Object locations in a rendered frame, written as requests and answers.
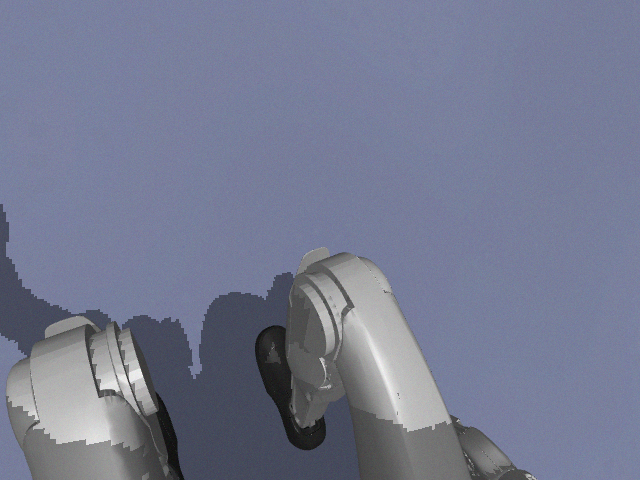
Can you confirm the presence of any left robot foot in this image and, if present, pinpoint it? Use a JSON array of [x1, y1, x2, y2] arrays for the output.
[[155, 392, 184, 480]]

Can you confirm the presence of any right robot hand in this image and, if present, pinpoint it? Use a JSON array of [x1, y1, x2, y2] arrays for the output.
[[449, 414, 517, 480]]

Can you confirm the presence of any right robot foot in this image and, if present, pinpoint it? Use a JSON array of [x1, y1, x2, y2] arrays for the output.
[[255, 325, 326, 450]]

